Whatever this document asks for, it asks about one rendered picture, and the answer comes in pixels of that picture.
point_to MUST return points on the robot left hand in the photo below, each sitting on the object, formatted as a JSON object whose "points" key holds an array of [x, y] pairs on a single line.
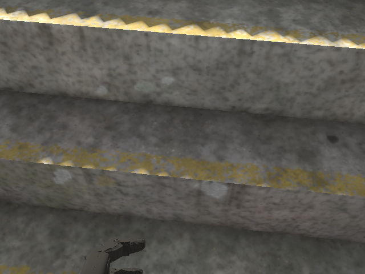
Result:
{"points": [[98, 262]]}

